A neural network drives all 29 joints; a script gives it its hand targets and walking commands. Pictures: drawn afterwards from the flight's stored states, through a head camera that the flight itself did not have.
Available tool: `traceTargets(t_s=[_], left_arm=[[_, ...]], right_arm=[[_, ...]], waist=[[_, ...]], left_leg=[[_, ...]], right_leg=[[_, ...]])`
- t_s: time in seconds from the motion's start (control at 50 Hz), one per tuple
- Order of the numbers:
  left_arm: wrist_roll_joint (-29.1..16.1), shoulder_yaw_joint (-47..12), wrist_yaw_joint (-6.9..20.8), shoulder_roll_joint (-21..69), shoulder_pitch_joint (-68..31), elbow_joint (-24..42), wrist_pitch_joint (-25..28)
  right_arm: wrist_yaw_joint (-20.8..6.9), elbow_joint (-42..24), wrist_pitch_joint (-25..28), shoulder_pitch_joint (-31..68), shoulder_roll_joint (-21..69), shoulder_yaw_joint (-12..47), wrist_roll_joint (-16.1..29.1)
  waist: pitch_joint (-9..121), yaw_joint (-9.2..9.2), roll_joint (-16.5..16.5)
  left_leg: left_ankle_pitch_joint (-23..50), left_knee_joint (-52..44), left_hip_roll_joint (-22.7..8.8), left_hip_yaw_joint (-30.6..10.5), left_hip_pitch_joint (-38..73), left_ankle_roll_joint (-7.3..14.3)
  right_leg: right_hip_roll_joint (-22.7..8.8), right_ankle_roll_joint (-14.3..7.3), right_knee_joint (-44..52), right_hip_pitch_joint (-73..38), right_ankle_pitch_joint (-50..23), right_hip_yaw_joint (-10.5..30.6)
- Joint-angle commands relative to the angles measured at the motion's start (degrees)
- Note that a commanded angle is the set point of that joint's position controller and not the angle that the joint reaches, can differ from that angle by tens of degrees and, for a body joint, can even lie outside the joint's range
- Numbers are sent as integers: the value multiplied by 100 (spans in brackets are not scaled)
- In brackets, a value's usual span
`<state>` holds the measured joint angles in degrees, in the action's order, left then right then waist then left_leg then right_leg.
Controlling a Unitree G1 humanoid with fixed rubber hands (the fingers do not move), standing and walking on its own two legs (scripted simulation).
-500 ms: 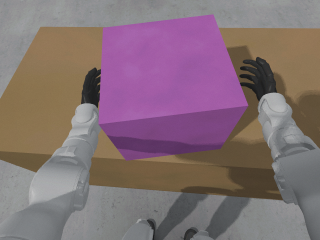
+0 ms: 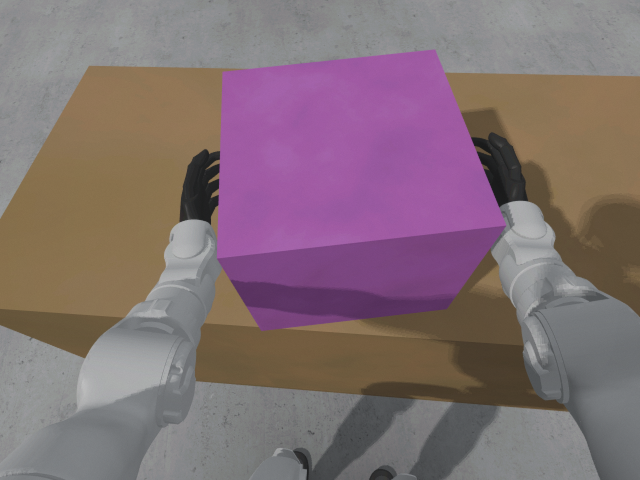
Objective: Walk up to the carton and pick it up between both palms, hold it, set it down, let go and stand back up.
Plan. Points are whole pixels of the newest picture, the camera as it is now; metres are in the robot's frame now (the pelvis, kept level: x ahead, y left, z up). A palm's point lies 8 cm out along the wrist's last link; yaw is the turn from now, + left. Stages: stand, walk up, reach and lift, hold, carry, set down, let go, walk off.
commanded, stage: reach and lift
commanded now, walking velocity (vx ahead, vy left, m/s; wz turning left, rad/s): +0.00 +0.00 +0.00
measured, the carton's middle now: (342, 199) +0.48 +0.06 +0.00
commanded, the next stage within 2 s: none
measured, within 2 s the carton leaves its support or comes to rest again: neither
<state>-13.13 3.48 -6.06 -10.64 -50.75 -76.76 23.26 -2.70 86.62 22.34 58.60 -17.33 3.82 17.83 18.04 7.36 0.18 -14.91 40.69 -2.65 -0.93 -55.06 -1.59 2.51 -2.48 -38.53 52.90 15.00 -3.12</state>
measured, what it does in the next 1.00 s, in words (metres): stands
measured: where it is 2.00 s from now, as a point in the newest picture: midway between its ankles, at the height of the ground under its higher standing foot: outside the picture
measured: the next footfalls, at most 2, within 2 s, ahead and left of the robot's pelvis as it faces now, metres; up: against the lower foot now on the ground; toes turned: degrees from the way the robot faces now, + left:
none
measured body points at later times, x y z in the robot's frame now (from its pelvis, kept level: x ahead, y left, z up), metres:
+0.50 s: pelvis +0.00 +0.00 +0.00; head +0.11 +0.00 +0.44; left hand +0.42 +0.24 +0.03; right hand +0.49 -0.14 +0.05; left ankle +0.02 +0.13 -0.70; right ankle +0.01 -0.09 -0.70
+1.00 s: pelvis +0.02 +0.02 +0.02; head +0.15 +0.00 +0.46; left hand +0.42 +0.23 +0.03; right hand +0.49 -0.14 +0.03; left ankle +0.02 +0.13 -0.70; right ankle +0.01 -0.09 -0.70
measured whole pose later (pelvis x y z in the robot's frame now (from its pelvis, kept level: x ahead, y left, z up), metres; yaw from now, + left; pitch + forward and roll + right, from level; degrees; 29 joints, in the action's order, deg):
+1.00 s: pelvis +0.02 +0.02 +0.02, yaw -2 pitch +27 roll -1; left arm -1.4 19.8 -4.6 -3.6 -44.3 -74.5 34.4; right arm -5.5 84.6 32.7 52.4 -15.6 -15.0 -4.5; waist 13.1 8.4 -1.2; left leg -11.2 28.1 -2.2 3.0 -44.3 0.3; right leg 1.8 -0.8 -25.4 42.7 10.2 -0.3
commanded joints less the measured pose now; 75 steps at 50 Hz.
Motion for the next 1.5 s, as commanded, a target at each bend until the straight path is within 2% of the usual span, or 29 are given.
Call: traceTargets(t_s=[0.0, 0.08, 0.18, 0.3, 0.38, 0.42, 0.48, 0.52, 0.64, 0.74, 0.76, 0.78, 0.8, 0.88, 0.96, 1.16, 1.24, 1.34, 1.4, 1.48], left_arm=[[13, -242, 140, -169, -2218, 720, 218], [38, -197, 153, -164, -2260, 716, 239], [123, -144, 183, -54, -2296, 678, 249], [353, 78, 293, 182, -2271, 660, 341], [696, 296, 505, 657, -2408, 646, 421], [1037, 421, 700, 1166, -2476, 563, 481], [1696, 465, 1117, 2427, -2517, 299, 661], [1927, 525, 1209, 2675, -2408, 95, 781], [2083, 512, 1081, 2691, -1932, -102, 949], [2127, 509, 957, 2703, -1473, -144, 960], [2161, 745, 893, 2563, -1224, -81, 881], [2119, 621, 882, 2578, -1329, -151, 839], [2082, 588, 840, 2632, -1178, -99, 821], [1934, 480, 764, 2685, -1071, 66, 757], [1796, 415, 782, 2723, -1014, 140, 782], [1654, 306, 849, 2781, -1056, 139, 891], [1705, 308, 896, 3054, -1192, 188, 1121], [1976, 472, 1004, 3531, -1320, 165, 1334], [2166, 545, 1041, 3707, -1406, 127, 1366], [2355, 593, 1018, 3878, -1438, 179, 1364]], right_arm=[[-74, -765, 161, 2475, -650, 48, 73], [-90, -771, 174, 2505, -600, 52, 65], [-40, -734, 196, 2543, -453, -69, -107], [-77, -730, 259, 2516, -67, -196, -378], [-180, -768, 330, 2508, 610, -576, -971], [-286, -713, 422, 2475, 1285, -807, -1490], [-567, -551, 663, 2236, 2866, -1133, -2554], [-637, -464, 810, 2060, 3197, -1331, -2963], [-767, -152, 953, 1518, 3250, -1462, -3278], [-853, 105, 952, 1158, 3115, -1510, -3399], [-1015, -251, 933, 1460, 2882, -1056, -3202], [-1050, -152, 900, 1383, 2978, -1091, -3097], [-1052, -64, 901, 1321, 2973, -1043, -3087], [-1025, -177, 900, 1400, 2804, -919, -3026], [-977, -195, 937, 1480, 2769, -803, -2981], [-885, -172, 1178, 1614, 2930, -630, -2876], [-740, -586, 1590, 1899, 3089, -592, -3089], [-506, -1070, 2145, 2119, 3249, -580, -3572], [-405, -1092, 2375, 2121, 3288, -665, -3842], [-336, -1054, 2598, 2115, 3236, -804, -4092]], waist=[[3536, -91, 173], [3563, -52, 210], [3549, -132, 291], [3465, -121, 363], [3337, -200, 360], [3196, -254, 334], [2761, -359, 188], [2525, -391, 100], [2094, -309, -2], [1864, -265, 116], [1566, 493, 61], [1669, 215, 114], [1648, 276, 126], [1901, 240, 319], [1986, 213, 520], [2059, 175, 613], [2575, 113, 706], [3175, -120, 832], [3255, -262, 786], [3341, -346, 690]], left_leg=[[2468, 75, 111, 376, 2166, -303], [2452, 105, 119, 392, 2054, -280], [2345, 117, 143, 423, 1886, -242], [2314, 43, 171, 458, 1730, -171], [2024, -154, 200, 527, 1614, -100], [1906, -273, 219, 581, 1577, -68], [1606, -564, 234, 653, 1476, -31], [1430, -702, 237, 677, 1361, -15], [1666, -1063, 159, 574, 1923, 9], [1939, -1192, 103, 518, 2365, 64], [2186, -1258, 127, 643, 2444, 55], [2169, -1275, 100, 570, 2580, 62], [2263, -1269, 121, 582, 2486, 62], [2519, -1155, 64, 556, 2817, 81], [2587, -1094, 75, 566, 2650, 119], [2390, -1075, 93, 588, 2080, 154], [2646, -994, 77, 630, 1902, 79], [2963, -956, 88, 590, 1729, -12], [3015, -981, 84, 554, 1789, -40], [3074, -1032, 67, 523, 2058, -53]], right_leg=[[17, 305, 156, -1942, -1679, 25], [-2, 320, 82, -2021, -1765, 48], [-33, 347, 54, -2186, -1886, 101], [-95, 382, 68, -2471, -2065, 154], [-193, 416, 179, -2710, -2014, 182], [-254, 423, 265, -2921, -2154, 175], [-358, 417, 423, -3317, -2468, 143], [-394, 402, 469, -3505, -2654, 165], [-298, 314, 912, -3226, -2357, 15], [-210, 278, 1203, -2934, -2006, -65], [-180, 214, 1226, -2636, -1877, -3], [-158, 255, 1256, -2597, -1801, -44], [-163, 234, 1318, -2649, -1760, -6], [-67, 216, 1395, -2409, -1676, -55], [-50, 243, 1356, -2590, -1917, -15], [-94, 306, 1166, -3001, -2376, 59], [-116, 389, 963, -3447, -3302, -20], [-217, 479, 712, -4031, -4769, -134], [-250, 450, 727, -3990, -5021, -160], [-223, 360, 877, -3697, -4797, -203]])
